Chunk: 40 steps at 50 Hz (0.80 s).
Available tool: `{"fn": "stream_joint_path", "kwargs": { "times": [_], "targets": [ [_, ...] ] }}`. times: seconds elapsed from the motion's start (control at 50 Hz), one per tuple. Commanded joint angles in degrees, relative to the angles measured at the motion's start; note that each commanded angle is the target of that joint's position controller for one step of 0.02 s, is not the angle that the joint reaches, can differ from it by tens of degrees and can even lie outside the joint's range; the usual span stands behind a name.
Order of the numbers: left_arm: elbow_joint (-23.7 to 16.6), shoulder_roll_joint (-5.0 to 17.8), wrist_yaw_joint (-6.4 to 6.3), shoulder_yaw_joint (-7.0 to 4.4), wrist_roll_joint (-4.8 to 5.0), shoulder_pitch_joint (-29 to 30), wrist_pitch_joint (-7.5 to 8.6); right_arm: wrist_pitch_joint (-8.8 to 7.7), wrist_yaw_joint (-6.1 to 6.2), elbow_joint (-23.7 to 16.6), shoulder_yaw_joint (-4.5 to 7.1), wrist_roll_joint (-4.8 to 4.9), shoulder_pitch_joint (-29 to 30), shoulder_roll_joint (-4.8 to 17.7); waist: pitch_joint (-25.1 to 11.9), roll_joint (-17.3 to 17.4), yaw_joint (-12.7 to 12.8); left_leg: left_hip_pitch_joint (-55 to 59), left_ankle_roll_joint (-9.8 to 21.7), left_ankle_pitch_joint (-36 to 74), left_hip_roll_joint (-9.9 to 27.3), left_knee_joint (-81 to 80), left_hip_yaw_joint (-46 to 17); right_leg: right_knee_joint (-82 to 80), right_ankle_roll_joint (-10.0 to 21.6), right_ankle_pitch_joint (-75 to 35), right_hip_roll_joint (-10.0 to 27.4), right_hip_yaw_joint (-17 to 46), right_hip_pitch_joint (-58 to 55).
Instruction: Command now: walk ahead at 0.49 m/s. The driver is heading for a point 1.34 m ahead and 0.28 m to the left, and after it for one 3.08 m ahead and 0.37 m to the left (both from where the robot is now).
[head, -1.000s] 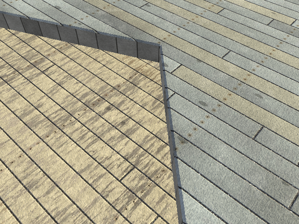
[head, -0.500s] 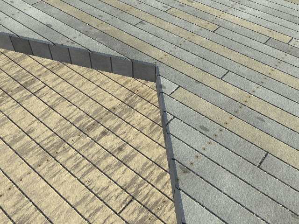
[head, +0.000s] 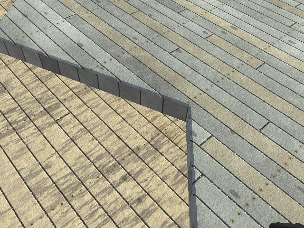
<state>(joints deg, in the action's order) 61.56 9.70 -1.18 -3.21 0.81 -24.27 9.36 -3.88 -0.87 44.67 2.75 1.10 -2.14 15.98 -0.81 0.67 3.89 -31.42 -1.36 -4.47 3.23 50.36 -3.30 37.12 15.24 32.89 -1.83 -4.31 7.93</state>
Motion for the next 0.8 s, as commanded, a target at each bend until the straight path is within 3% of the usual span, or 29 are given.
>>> {"fn": "stream_joint_path", "kwargs": {
  "times": [0.02, 0.06, 0.1, 0.12, 0.14, 0.16, 0.18, 0.22, 0.24, 0.26, 0.3, 0.32, 0.34, 0.36, 0.38, 0.4, 0.46, 0.48, 0.54, 0.58, 0.6, 0.62, 0.64, 0.66, 0.68, 0.7, 0.72, 0.76, 0.8],
  "targets": [
    [-4.6, 4.9, -2.29, -0.58, -0.34, 12.8, 0.67, 0.00, -1.75, 3.9, -1.30, -0.54, -12.8, -4.3, 2.1, -3.4, -9.9, 27.5, -2.7, 18.4, -2.2, -15.2, 7.1, -6.7, -5.5, -21.0, 3.8, 4.0, 23.2],
    [-5.4, 6.7, -2.24, -0.95, -0.35, 15.1, 0.27, 0.99, -1.54, 6.9, 0.40, -0.18, -19.9, 0.1, -2.2, -5.1, -13.8, 31.2, -1.4, 20.6, -0.1, -19.7, 5.8, 4.8, -6.0, -27.3, 3.8, 4.3, 16.9],
    [-8.2, 5.8, -1.32, -0.50, 0.19, 20.6, -1.20, 1.27, -2.27, 12.2, 1.40, -1.21, -31.2, 1.1, -5.1, -3.6, -19.7, 34.8, 3.8, 32.7, 4.9, -33.3, 5.2, 32.3, -8.6, -27.5, 2.3, 3.0, 12.3],
    [-9.6, 4.2, -0.50, -0.07, -0.15, 20.8, -2.11, 1.15, -2.58, 14.7, 1.22, -1.48, -34.6, 0.3, -3.2, 3.7, -20.6, 38.9, 7.8, 36.6, 8.2, -39.7, 3.1, 53.6, -9.1, -2.1, -1.1, 1.4, 19.8],
    [-10.8, -1.6, 0.46, 0.82, -0.16, 18.9, -2.61, 0.17, -2.40, 15.6, 0.28, -3.26, -33.0, -0.7, -0.5, 9.1, -16.7, 40.5, 7.5, 35.6, 8.2, -31.4, 1.7, 69.8, -8.8, 7.0, -4.1, 6.6, 31.5],
    [-10.0, -5.6, 1.60, 1.50, 1.69, 3.1, -2.67, -1.27, -2.60, 14.4, -0.79, -5.39, -27.6, 0.3, -1.8, 13.9, -6.3, 40.8, 8.3, 60.7, 11.8, -16.3, -3.0, 76.3, -8.5, 3.7, -5.8, 13.9, 39.0],
    [-9.2, -3.8, 2.39, 1.35, 2.30, -6.0, -2.80, -1.07, -2.29, 14.6, 1.23, -4.01, -25.9, 5.5, -5.5, 15.1, -2.1, 43.5, 13.8, 52.8, 16.7, -19.4, -10.5, 77.8, -10.2, -2.5, -4.8, 12.1, 45.4],
    [-12.5, 0.4, 1.59, 1.35, 3.07, -1.3, -3.25, -0.58, -1.22, 13.3, 1.65, -2.76, -19.4, 6.1, -11.2, 9.7, 0.0, 37.2, 19.0, 11.3, 24.5, -28.8, -23.9, 84.7, -11.8, -8.8, 1.7, 10.9, 52.0],
    [-14.1, 2.7, 0.84, 1.13, 2.12, 6.8, -4.38, -1.41, -0.67, 11.1, -0.28, -2.32, -13.8, 0.7, -6.3, 0.2, 0.0, 26.1, 17.0, -8.0, 20.9, -35.4, -24.7, 72.8, -11.5, -15.2, 6.6, 11.7, 50.4],
    [-15.4, 5.0, 0.69, 0.77, 2.36, 9.0, -6.03, -1.90, 0.16, 11.5, -0.31, -2.22, -10.9, 1.9, 0.0, 5.5, 1.3, 16.4, 16.7, -12.5, 18.9, -38.6, -22.3, 61.6, -12.5, -18.1, 8.6, 12.2, 46.0],
    [-16.0, 6.7, 0.20, 0.08, -0.22, 13.6, -6.82, -3.44, 0.95, 13.0, -2.05, -1.99, -14.4, -3.6, 4.8, 2.0, -1.6, 8.3, 13.8, -4.8, 11.1, -39.5, -11.4, 45.1, -13.6, -23.9, 10.7, 11.5, 38.9],
    [-16.5, 4.7, -0.09, 0.34, -0.89, 14.2, -6.57, -3.36, 1.70, 14.2, -1.47, -2.61, -17.1, -1.2, 3.3, 5.3, -1.8, 9.8, 14.6, -2.6, 10.3, -40.7, -11.3, 40.5, -14.6, -26.2, 10.6, 9.7, 37.2],
    [-16.7, 5.0, -0.44, 0.11, -0.99, 16.7, -6.27, -3.29, 2.17, 14.8, -1.46, -2.29, -20.4, -1.5, 2.5, 3.5, -3.7, 14.0, 14.9, 1.6, 9.6, -41.1, -10.1, 36.5, -15.0, -28.7, 10.8, 9.0, 38.7],
    [-17.0, 2.7, -0.19, 0.85, -0.51, 17.3, -6.17, -3.02, 2.54, 15.4, -1.24, -2.62, -22.5, -0.6, 1.4, 4.6, -4.1, 17.1, 15.4, 6.1, 10.7, -40.2, -9.9, 31.6, -15.1, -29.4, 10.8, 8.5, 37.7],
    [-17.2, 2.7, 0.01, 0.88, -0.25, 19.7, -6.00, -2.77, 2.72, 15.6, -1.17, -1.78, -24.6, -1.3, 1.6, 2.1, -5.4, 20.5, 14.6, 8.7, 9.9, -40.4, -7.7, 25.2, -14.8, -29.4, 10.7, 7.6, 37.9],
    [-17.4, 1.0, 0.47, 1.35, -0.20, 21.0, -6.10, -2.05, 2.60, 15.9, -1.22, -2.11, -26.0, -1.4, 1.0, 3.8, -6.0, 24.5, 14.5, 8.3, 10.6, -39.8, -7.8, 23.4, -14.4, -28.0, 9.7, 6.4, 38.3],
    [-18.1, 0.9, 1.77, 1.32, -0.01, 27.1, -5.59, -0.58, 2.46, 15.8, -1.17, -1.52, -29.0, -2.3, 3.6, 1.3, -8.3, 31.5, 13.3, 4.9, 10.6, -39.9, -5.9, 12.9, -13.2, -26.2, 8.4, 4.4, 39.0],
    [-17.8, -0.3, 2.53, 1.72, -0.07, 27.6, -5.46, 0.20, 2.33, 15.7, -1.25, -2.02, -29.4, -2.5, 3.3, 2.5, -8.2, 32.3, 13.1, 6.7, 10.1, -38.9, -4.1, 9.9, -12.8, -24.2, 6.9, 2.6, 36.4],
    [-17.7, 1.2, 3.49, 1.32, 0.63, 29.8, -4.87, 1.18, 2.32, 15.2, -0.04, -1.59, -29.8, 0.4, 4.5, 5.2, -7.9, 30.1, 13.9, 10.5, 10.0, -37.6, -2.4, 0.7, -12.4, -20.4, 3.2, -0.7, 25.3],
    [-16.1, 4.0, 3.14, -0.22, 0.89, 25.4, -4.36, 1.29, 2.52, 14.7, 0.71, -1.24, -28.1, 1.9, 3.0, 5.2, -4.2, 32.7, 12.3, 21.3, 9.9, -31.8, -1.8, -6.9, -11.0, -20.0, 1.3, -0.9, 18.0],
    [-12.8, 6.2, 2.81, -1.59, 0.61, 16.5, -4.22, 1.35, 2.52, 14.4, 0.81, -1.17, -26.8, 1.4, -1.0, 4.7, -0.5, 30.8, 10.9, 27.4, 7.5, -23.3, 0.6, -8.6, -9.9, -21.8, 0.5, -0.5, 7.8],
    [-8.9, 9.4, 2.48, -2.90, 0.00, 3.7, -4.28, 1.03, 2.30, 12.7, 0.64, -1.14, -23.4, 0.3, -8.3, 2.4, 4.3, 20.4, 8.5, 22.9, 5.0, -9.4, 3.3, -6.5, -7.1, -25.2, 6.6, 7.6, -8.9],
    [-7.1, 15.1, 1.82, -4.18, -0.77, -3.7, -4.86, -0.14, 2.09, 10.6, 0.20, -1.92, -22.1, -3.1, -10.8, -11.7, 4.4, 1.0, 4.8, -8.1, -3.2, 11.9, 5.8, -12.3, -2.4, -28.9, 18.8, 29.8, -23.1],
    [-6.2, 14.2, 1.82, -3.84, -1.36, -4.8, -4.48, -1.64, 1.51, 11.0, -0.23, -0.50, -25.3, -6.4, -13.4, -16.1, 3.3, -10.9, 3.9, -25.8, -6.9, 25.3, -2.9, -20.9, 4.9, -18.5, 25.4, 48.7, -25.4],
    [-6.9, 10.9, 1.90, -2.98, -0.51, 1.1, -3.92, -2.40, 1.05, 10.6, 0.57, 0.64, -23.2, -3.6, -5.3, -10.7, 1.5, -17.0, 3.9, -22.7, -4.0, 31.3, -4.9, -22.0, 4.3, -12.8, 25.1, 44.4, -18.6],
    [-7.6, 7.5, 2.19, -2.05, -0.02, 6.3, -3.67, -2.35, 0.93, 8.9, 1.11, 0.81, -19.2, -1.8, 0.1, -7.5, -0.2, -17.8, 4.1, -17.8, -1.4, 33.2, -3.0, -21.9, 1.7, -14.5, 22.5, 34.6, -10.2],
    [-8.0, 5.4, 2.71, -1.25, -0.46, 10.0, -3.33, -1.94, 1.60, 8.4, 1.64, 0.62, -17.9, -1.2, 1.3, -3.0, -2.7, -14.9, 4.3, -12.0, 0.9, 31.3, -2.4, -23.4, -1.0, -17.1, 19.8, 28.4, -3.2],
    [-6.5, 2.7, 2.97, -0.33, -1.20, 10.1, -3.13, -0.79, 2.31, 8.4, 2.25, 0.23, -20.1, -2.0, 1.7, -4.3, -5.4, -10.7, 4.4, -6.0, 2.9, 27.8, -1.8, -24.0, -4.0, -24.7, 15.5, 19.4, 3.0],
    [-4.4, 3.5, 2.44, -0.17, -1.30, 6.6, -3.25, -0.05, 2.30, 7.5, 2.34, 0.04, -19.5, -3.0, 2.4, -5.3, -5.8, -11.3, 3.9, -5.0, 3.6, 25.7, -1.0, -23.6, -4.2, -33.2, 14.0, 15.5, 5.2]
  ]
}}
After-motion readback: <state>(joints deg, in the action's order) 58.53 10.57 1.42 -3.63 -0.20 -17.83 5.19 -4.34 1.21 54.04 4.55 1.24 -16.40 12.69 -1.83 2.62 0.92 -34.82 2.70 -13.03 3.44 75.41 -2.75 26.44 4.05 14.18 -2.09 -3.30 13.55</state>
